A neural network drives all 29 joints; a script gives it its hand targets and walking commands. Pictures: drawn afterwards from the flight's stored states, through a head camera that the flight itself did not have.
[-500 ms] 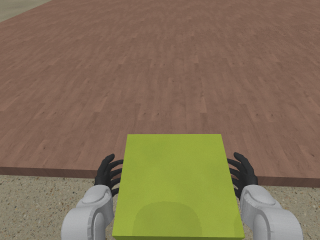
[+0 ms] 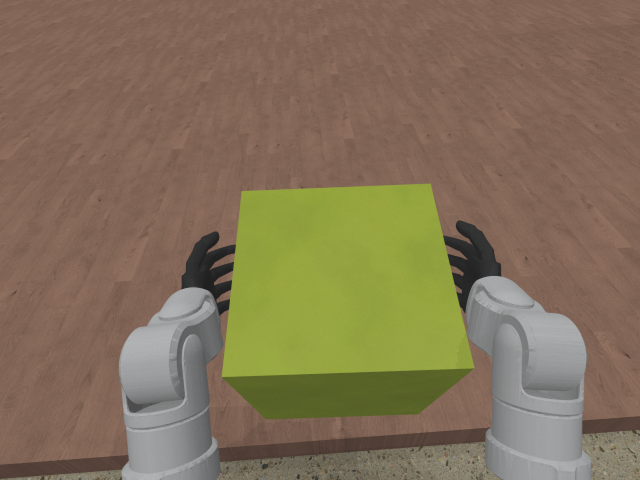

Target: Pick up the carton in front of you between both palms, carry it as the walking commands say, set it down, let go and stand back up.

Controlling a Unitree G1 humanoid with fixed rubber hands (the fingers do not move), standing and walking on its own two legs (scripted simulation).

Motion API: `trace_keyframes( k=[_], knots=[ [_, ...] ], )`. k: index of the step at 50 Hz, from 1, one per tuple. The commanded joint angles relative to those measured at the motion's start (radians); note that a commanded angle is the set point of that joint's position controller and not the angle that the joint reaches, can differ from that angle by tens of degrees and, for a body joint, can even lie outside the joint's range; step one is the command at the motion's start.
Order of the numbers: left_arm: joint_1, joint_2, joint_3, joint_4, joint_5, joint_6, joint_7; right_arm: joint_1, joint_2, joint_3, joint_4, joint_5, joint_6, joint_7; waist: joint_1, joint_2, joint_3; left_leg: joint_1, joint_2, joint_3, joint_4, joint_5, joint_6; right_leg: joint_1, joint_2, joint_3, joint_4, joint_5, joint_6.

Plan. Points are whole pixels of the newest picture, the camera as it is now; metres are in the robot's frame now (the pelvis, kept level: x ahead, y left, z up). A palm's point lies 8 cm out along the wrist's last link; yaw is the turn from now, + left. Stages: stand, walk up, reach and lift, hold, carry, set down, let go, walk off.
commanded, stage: carry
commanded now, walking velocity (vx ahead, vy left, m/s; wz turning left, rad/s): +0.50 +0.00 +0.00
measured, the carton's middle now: (339, 314) +0.32 -0.01 +0.08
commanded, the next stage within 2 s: none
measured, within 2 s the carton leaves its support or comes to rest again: neither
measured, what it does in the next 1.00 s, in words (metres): climbs: right foot, then left foot 0.11 m higher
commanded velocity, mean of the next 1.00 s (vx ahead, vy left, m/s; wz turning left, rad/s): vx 0.50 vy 0.00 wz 0.28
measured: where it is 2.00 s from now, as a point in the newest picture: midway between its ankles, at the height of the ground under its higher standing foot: (264, 227)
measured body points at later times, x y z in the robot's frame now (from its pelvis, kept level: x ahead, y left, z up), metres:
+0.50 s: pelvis +0.34 -0.02 -0.01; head +0.41 -0.03 +0.44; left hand +0.71 +0.15 +0.11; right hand +0.72 -0.16 +0.11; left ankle +0.48 +0.09 -0.57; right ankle +0.18 -0.09 -0.73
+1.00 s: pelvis +0.73 +0.01 +0.10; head +0.74 +0.02 +0.55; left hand +1.08 +0.20 +0.28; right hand +1.12 -0.11 +0.30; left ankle +0.59 +0.07 -0.62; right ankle +0.88 -0.07 -0.61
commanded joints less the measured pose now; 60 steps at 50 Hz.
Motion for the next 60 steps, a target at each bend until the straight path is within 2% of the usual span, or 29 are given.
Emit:
trace_keyframes(
  k=[1, 2, 3, 4, 5, 6, 8, 9, 15, 20, 23, 25, 26, 27, 28, 29, 30, 31, 33, 35, 39, 47, 50, 51, 52, 53, 55, 56, 60],
  knots=[
    [-0.571, -0.524, -0.494, 0.031, -0.168, -0.038, 0.003, -0.543, 0.542, 0.514, 0.015, 0.187, -0.016, 0.011, 0.031, 0.138, -0.126, 0.028, 0.201, -0.087, 0.013, 0.445, 0.104, 0.164, 0.055, -0.073, -0.058, 0.011, -0.023],
    [-0.587, -0.530, -0.477, 0.066, -0.164, -0.044, 0.003, -0.576, 0.555, 0.504, 0.038, 0.180, -0.020, 0.008, 0.072, 0.103, -0.176, -0.007, 0.162, -0.028, 0.175, 0.538, 0.082, 0.317, 0.106, -0.126, -0.076, -0.045, -0.027],
    [-0.599, -0.536, -0.461, 0.108, -0.158, -0.052, 0.002, -0.607, 0.562, 0.491, 0.064, 0.171, -0.023, 0.003, 0.121, 0.021, -0.261, -0.129, 0.112, 0.005, 0.413, 0.516, 0.048, 0.556, 0.094, -0.075, -0.078, -0.085, -0.026],
    [-0.605, -0.521, -0.438, 0.145, -0.147, -0.059, 0.005, -0.646, 0.567, 0.479, 0.085, 0.162, -0.026, -0.003, 0.153, -0.173, -0.311, -0.317, 0.031, -0.006, 0.704, 0.296, 0.011, 0.686, -0.115, 0.305, -0.188, -0.229, -0.065],
    [-0.671, -0.523, -0.440, 0.164, -0.151, -0.074, 0.010, -0.666, 0.589, 0.466, 0.106, 0.153, -0.032, -0.006, 0.119, -0.381, -0.357, -0.599, -0.092, -0.109, 0.923, -0.111, -0.005, 0.849, -0.276, 0.704, -0.332, -0.225, -0.195],
    [-0.712, -0.585, -0.467, 0.162, -0.175, -0.085, 0.002, -0.724, 0.615, 0.463, 0.109, 0.152, -0.046, -0.008, 0.102, -0.286, -0.362, -0.671, -0.019, -0.209, 1.037, -0.117, 0.028, 0.851, -0.299, 0.673, -0.316, -0.187, -0.214],
    [-0.853, -0.707, -0.524, 0.122, -0.242, -0.120, -0.023, -0.785, 0.702, 0.458, 0.123, 0.157, -0.076, 0.000, 0.106, -0.081, -0.352, -0.706, 0.032, -0.230, 1.052, -0.034, 0.057, 0.770, -0.237, 0.502, -0.233, -0.002, -0.189],
    [-0.921, -0.753, -0.547, 0.105, -0.267, -0.140, -0.035, -0.810, 0.733, 0.458, 0.133, 0.155, -0.092, 0.005, 0.103, -0.052, -0.356, -0.703, 0.052, -0.233, 1.005, 0.007, 0.060, 0.740, -0.222, 0.438, -0.227, 0.070, -0.172],
    [-0.941, -0.785, -0.592, 0.106, -0.300, -0.206, -0.055, -0.775, 0.746, 0.468, 0.159, 0.109, -0.166, 0.000, 0.112, -0.081, -0.423, -0.922, 0.039, -0.184, 1.034, 0.022, 0.062, 0.892, -0.202, 0.332, -0.133, 0.291, -0.190],
    [-0.866, -0.731, -0.586, 0.078, -0.288, -0.207, -0.043, -0.763, 0.689, 0.481, 0.095, 0.118, -0.170, 0.001, 0.192, -0.111, -0.333, -1.354, 0.044, -0.131, 1.363, -0.106, 0.097, 1.092, -0.248, 0.424, -0.143, 0.384, -0.252],
    [-0.828, -0.713, -0.603, 0.034, -0.293, -0.187, -0.039, -0.711, 0.656, 0.474, 0.066, 0.105, -0.154, 0.000, 0.167, -0.059, -0.200, -1.439, 0.076, -0.141, 1.285, -0.226, 0.105, 1.069, -0.214, 0.340, -0.235, 0.403, -0.189],
    [-0.783, -0.700, -0.610, 0.010, -0.301, -0.173, -0.043, -0.660, 0.633, 0.469, 0.057, 0.102, -0.140, -0.003, 0.109, -0.026, -0.182, -0.886, 0.026, -0.025, 0.798, -0.042, 0.113, 0.717, -0.093, 0.116, -0.343, 0.590, -0.122],
    [-0.796, -0.691, -0.607, -0.002, -0.306, -0.168, -0.044, -0.653, 0.635, 0.481, 0.053, 0.106, -0.135, -0.001, 0.058, -0.132, -0.230, -0.584, -0.070, 0.093, 0.716, 0.038, 0.132, 0.578, -0.076, 0.030, -0.276, 1.077, -0.118],
    [-0.795, -0.691, -0.606, -0.013, -0.300, -0.164, -0.044, -0.642, 0.640, 0.501, 0.030, 0.125, -0.134, 0.003, -0.030, -0.242, -0.333, -0.317, -0.132, 0.097, 0.661, 0.104, 0.135, 0.524, -0.086, 0.020, -0.118, 1.318, -0.103],
    [-0.803, -0.681, -0.603, -0.026, -0.288, -0.162, -0.043, -0.658, 0.663, 0.528, -0.008, 0.148, -0.136, 0.010, -0.166, -0.209, -0.453, -0.044, -0.158, 0.054, 0.454, 0.228, 0.122, 0.494, -0.069, -0.012, 0.171, 1.290, -0.060],
    [-0.789, -0.682, -0.595, -0.043, -0.266, -0.163, -0.038, -0.675, 0.666, 0.546, -0.033, 0.164, -0.138, 0.015, -0.200, -0.012, -0.536, 0.146, -0.071, -0.301, 0.257, 0.184, 0.196, 0.329, 0.049, 0.028, 0.567, 0.706, -0.009],
    [-0.725, -0.687, -0.558, -0.041, -0.242, -0.164, -0.039, -0.694, 0.660, 0.569, -0.050, 0.193, -0.141, 0.016, -0.123, 0.418, -0.703, 0.358, 0.284, -0.981, 0.088, 0.667, 0.437, 0.074, 0.282, 0.107, 1.078, -0.263, 0.067],
    [-0.732, -0.638, -0.531, -0.044, -0.214, -0.165, -0.026, -0.673, 0.712, 0.609, -0.037, 0.241, -0.135, 0.027, -0.102, 0.243, -0.745, 0.362, 0.234, -0.936, 0.179, 0.815, 0.401, 0.055, 0.245, 0.326, 1.218, -0.230, 0.007],
    [-0.734, -0.641, -0.473, -0.067, -0.157, -0.171, -0.012, -0.810, 0.759, 0.690, -0.138, 0.347, -0.145, 0.051, -0.081, 0.081, -0.571, 0.251, 0.174, -0.764, 0.212, 0.609, 0.307, -0.090, 0.155, 0.245, 1.101, -0.284, -0.005],
    [-0.720, -0.600, -0.419, -0.049, -0.096, -0.170, -0.003, -0.889, 0.782, 0.727, -0.167, 0.404, -0.139, 0.070, -0.080, 0.057, -0.483, 0.196, 0.134, -0.733, 0.188, 0.485, 0.287, -0.191, 0.129, 0.240, 1.076, -0.317, -0.027],
    [-0.701, -0.547, -0.398, 0.002, -0.053, -0.149, -0.001, -0.927, 0.766, 0.721, -0.119, 0.452, -0.107, 0.089, -0.077, -0.061, -0.419, 0.190, 0.166, -0.642, 0.151, 0.700, 0.307, -0.234, 0.059, 0.204, 0.718, -0.352, 0.002],
    [-0.797, -0.529, -0.395, 0.178, -0.055, -0.020, 0.010, -0.843, 0.687, 0.491, 0.209, 0.312, 0.012, 0.072, -0.052, 0.145, -0.282, 0.011, 0.054, -0.399, 0.116, 0.859, 0.200, 0.078, 0.130, 0.038, -0.037, 0.065, 0.016],
    [-0.872, -0.554, -0.394, 0.239, -0.102, 0.017, 0.012, -0.849, 0.651, 0.406, 0.296, 0.250, 0.043, 0.049, 0.036, 0.158, -0.344, -0.112, 0.006, -0.323, 0.355, 0.860, 0.116, 0.453, 0.104, 0.028, -0.175, 0.131, -0.006],
    [-0.876, -0.560, -0.382, 0.254, -0.110, 0.023, 0.016, -0.877, 0.633, 0.380, 0.308, 0.228, 0.052, 0.041, 0.096, 0.069, -0.412, -0.271, -0.011, -0.302, 0.566, 0.562, 0.085, 0.674, -0.070, 0.217, -0.151, 0.107, -0.050],
    [-0.924, -0.532, -0.360, 0.278, -0.104, 0.029, 0.027, -0.880, 0.649, 0.357, 0.335, 0.216, 0.064, 0.035, 0.077, -0.180, -0.484, -0.531, -0.117, -0.245, 0.853, -0.009, 0.039, 0.878, -0.362, 0.636, -0.135, 0.261, -0.198],
    [-0.917, -0.571, -0.362, 0.296, -0.120, 0.029, 0.032, -0.897, 0.631, 0.335, 0.331, 0.189, 0.067, 0.029, 0.094, -0.212, -0.492, -0.691, -0.108, -0.267, 1.013, -0.138, 0.030, 0.897, -0.375, 0.799, -0.210, 0.108, -0.261],
    [-1.012, -0.695, -0.409, 0.241, -0.180, 0.017, 0.009, -0.941, 0.689, 0.312, 0.332, 0.152, 0.057, 0.025, 0.104, -0.019, -0.359, -0.722, -0.021, -0.292, 0.988, -0.022, 0.030, 0.743, -0.308, 0.611, -0.250, -0.008, -0.194],
    [-1.068, -0.763, -0.439, 0.222, -0.214, 0.006, -0.008, -0.929, 0.723, 0.306, 0.333, 0.126, 0.048, 0.028, 0.089, 0.003, -0.323, -0.690, 0.001, -0.283, 0.932, 0.009, 0.031, 0.665, -0.290, 0.533, -0.278, -0.017, -0.163],
    [-1.098, -0.908, -0.503, 0.249, -0.270, -0.047, -0.066, -0.880, 0.811, 0.339, 0.346, 0.048, 0.002, 0.035, 0.073, -0.123, -0.287, -0.608, 0.027, -0.222, 0.634, 0.024, 0.006, 0.608, -0.261, 0.293, -0.375, -0.039, -0.111]
  ],
)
